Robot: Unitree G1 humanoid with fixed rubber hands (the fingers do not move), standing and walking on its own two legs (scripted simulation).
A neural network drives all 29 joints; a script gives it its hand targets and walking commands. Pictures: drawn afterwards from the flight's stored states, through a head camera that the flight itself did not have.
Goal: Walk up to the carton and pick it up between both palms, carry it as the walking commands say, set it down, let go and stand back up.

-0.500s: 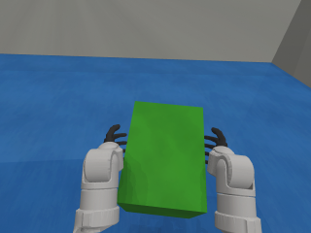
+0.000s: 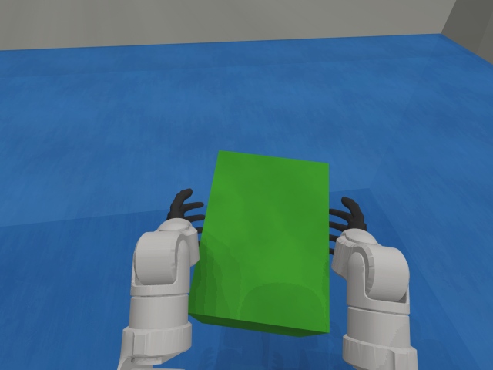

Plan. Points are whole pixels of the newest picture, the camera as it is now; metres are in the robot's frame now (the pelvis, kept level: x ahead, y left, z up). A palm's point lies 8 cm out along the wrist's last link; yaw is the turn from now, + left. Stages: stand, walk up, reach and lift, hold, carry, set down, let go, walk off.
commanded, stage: carry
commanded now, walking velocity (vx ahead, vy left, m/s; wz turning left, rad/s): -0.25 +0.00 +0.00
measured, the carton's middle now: (261, 248) +0.34 -0.02 +0.01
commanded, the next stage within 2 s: none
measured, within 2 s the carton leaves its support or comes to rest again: neither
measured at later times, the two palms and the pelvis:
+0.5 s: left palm out of the picture +0.08 +0.17 +0.10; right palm out of the picture +0.07 -0.09 +0.10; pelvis -0.23 +0.05 +0.00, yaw -1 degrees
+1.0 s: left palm out of the picture -0.17 +0.21 +0.10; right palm out of the picture -0.19 -0.05 +0.09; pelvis -0.47 +0.09 +0.01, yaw -2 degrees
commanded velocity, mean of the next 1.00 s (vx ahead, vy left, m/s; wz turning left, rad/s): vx -0.18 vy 0.00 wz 0.00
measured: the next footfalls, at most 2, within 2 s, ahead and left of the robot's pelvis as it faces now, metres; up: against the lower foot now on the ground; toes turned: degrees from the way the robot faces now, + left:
right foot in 0.24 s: -0.06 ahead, -0.11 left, +0.00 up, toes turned -7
left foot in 0.50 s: -0.14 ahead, +0.14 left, +0.00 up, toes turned +0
